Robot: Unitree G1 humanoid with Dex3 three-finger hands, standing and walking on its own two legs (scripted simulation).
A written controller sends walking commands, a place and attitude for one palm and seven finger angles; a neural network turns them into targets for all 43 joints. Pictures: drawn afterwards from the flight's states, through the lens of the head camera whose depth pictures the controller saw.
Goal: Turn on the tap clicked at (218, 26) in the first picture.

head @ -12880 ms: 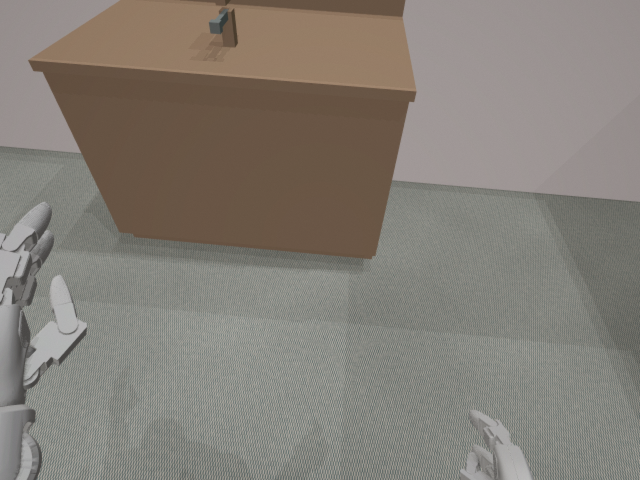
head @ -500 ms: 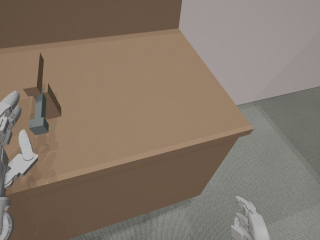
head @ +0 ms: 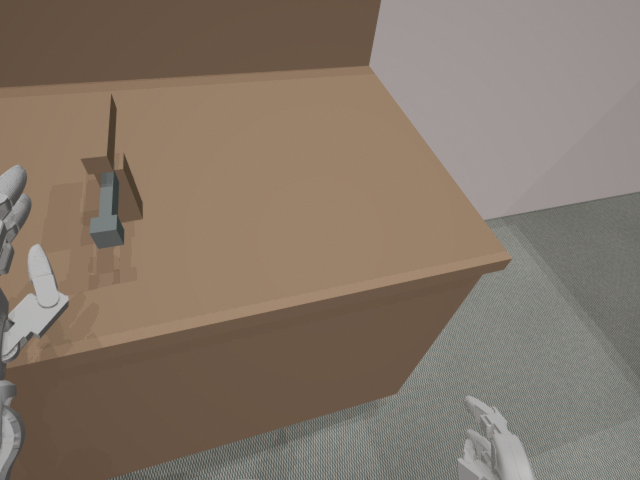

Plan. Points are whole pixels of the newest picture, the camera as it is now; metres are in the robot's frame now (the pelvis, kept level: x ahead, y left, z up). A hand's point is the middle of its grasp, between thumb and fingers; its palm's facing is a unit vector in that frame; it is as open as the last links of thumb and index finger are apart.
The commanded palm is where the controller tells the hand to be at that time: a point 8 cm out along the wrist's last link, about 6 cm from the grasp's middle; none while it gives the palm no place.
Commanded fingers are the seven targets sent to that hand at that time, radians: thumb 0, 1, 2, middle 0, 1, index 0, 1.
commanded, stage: come to a stop and stand still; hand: left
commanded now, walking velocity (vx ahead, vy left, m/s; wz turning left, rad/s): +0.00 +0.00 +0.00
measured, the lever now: (107, 231) +0.34 +0.30 +0.11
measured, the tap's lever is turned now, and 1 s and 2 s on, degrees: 0 0 0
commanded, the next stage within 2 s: look again from close up in 0.32 s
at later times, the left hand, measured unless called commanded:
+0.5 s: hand (76, 299) +0.22 +0.25 +0.16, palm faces +0.42 -0.84 -0.35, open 7.4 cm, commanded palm +0.16 +0.28 +0.18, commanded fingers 0.00 0.90 0.90 -0.20 -0.30 -0.20 -0.30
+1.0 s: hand (104, 289) +0.23 +0.23 +0.16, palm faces +0.41 -0.84 -0.37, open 7.4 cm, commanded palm +0.17 +0.26 +0.18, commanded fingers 0.00 0.90 0.90 -0.20 -0.30 -0.20 -0.30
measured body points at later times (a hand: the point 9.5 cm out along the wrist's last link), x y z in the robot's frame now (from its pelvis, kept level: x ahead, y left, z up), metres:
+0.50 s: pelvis +0.00 +0.00 +0.00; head +0.03 +0.03 +0.45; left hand +0.19 +0.30 +0.18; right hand +0.19 -0.22 -0.07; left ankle +0.05 +0.10 -0.74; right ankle +0.00 -0.16 -0.74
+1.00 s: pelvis +0.01 -0.02 +0.00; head +0.05 +0.00 +0.45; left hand +0.21 +0.28 +0.18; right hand +0.20 -0.24 -0.07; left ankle +0.05 +0.10 -0.74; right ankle +0.00 -0.16 -0.74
